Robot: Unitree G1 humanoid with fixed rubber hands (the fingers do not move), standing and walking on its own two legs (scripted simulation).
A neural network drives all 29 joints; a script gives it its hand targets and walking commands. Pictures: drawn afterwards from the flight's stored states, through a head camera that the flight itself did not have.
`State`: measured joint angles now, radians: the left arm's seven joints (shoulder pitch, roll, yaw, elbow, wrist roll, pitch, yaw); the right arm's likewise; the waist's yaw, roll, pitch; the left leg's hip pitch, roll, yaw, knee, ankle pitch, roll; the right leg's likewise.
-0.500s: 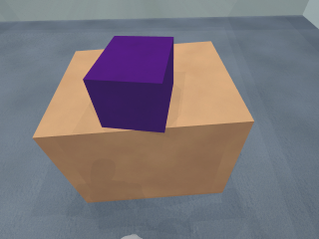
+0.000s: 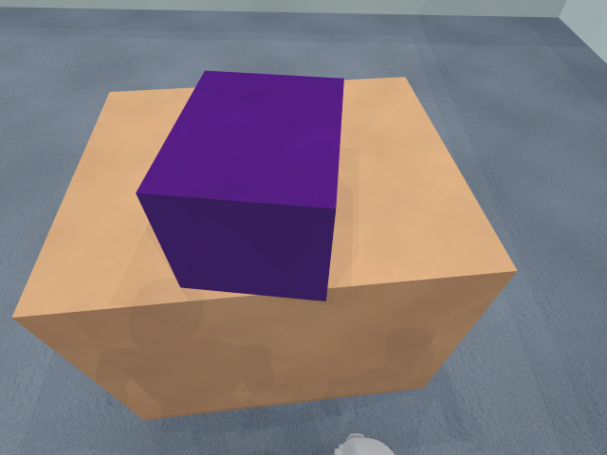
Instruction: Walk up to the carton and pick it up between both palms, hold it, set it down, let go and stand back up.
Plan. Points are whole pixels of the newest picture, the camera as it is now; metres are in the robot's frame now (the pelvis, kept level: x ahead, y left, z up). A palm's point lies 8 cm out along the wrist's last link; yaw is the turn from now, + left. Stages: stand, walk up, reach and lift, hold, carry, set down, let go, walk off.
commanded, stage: walk up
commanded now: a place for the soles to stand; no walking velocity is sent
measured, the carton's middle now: (263, 181) +0.55 +0.05 +0.04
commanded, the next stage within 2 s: none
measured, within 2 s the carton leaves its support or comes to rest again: neither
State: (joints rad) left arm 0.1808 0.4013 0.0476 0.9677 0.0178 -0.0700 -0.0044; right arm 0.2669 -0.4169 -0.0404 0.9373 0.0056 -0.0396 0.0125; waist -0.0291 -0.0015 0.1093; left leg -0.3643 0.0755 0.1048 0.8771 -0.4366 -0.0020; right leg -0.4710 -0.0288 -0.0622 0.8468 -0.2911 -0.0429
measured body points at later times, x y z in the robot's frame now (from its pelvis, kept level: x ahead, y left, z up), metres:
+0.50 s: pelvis +0.03 +0.00 +0.03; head +0.04 +0.00 +0.48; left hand +0.15 +0.30 -0.08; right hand +0.11 -0.30 -0.10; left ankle +0.02 +0.14 -0.70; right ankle +0.08 -0.10 -0.70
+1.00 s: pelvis +0.06 +0.03 +0.03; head +0.05 +0.04 +0.48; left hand +0.09 +0.36 -0.09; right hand +0.13 -0.29 -0.09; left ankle +0.05 +0.15 -0.70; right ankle +0.08 -0.09 -0.69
